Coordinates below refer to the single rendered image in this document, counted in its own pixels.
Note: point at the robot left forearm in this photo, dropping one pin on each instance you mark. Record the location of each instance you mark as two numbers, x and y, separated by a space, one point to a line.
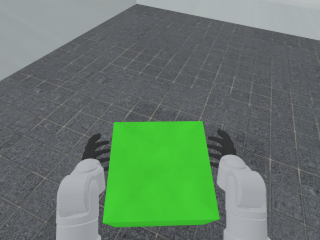
77 207

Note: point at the robot right forearm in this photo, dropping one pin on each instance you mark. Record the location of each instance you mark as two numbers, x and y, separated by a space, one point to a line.
245 200

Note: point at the robot left hand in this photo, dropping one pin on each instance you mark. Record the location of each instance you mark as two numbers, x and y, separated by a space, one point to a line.
90 148

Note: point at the carton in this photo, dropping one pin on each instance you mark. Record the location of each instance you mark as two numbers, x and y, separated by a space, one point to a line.
159 175

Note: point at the robot right hand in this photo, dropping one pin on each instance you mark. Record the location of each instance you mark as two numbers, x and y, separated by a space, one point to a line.
226 149

